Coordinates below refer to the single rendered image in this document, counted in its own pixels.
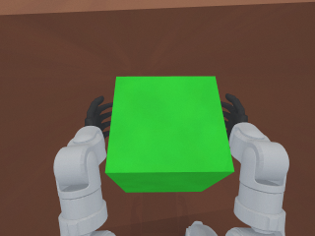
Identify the robot left hand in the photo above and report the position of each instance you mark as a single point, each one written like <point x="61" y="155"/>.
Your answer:
<point x="94" y="118"/>

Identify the robot right hand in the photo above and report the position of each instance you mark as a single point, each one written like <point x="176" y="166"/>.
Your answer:
<point x="236" y="115"/>

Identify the left robot forearm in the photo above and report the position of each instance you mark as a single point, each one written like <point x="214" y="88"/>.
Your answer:
<point x="76" y="171"/>

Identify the right robot forearm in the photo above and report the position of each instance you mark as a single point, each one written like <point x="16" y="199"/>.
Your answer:
<point x="263" y="170"/>

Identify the right robot shin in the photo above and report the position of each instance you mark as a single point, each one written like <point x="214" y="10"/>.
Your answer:
<point x="197" y="222"/>

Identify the carton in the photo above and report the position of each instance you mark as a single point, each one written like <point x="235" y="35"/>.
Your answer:
<point x="167" y="134"/>

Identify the right robot thigh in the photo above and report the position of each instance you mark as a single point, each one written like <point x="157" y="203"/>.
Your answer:
<point x="200" y="230"/>

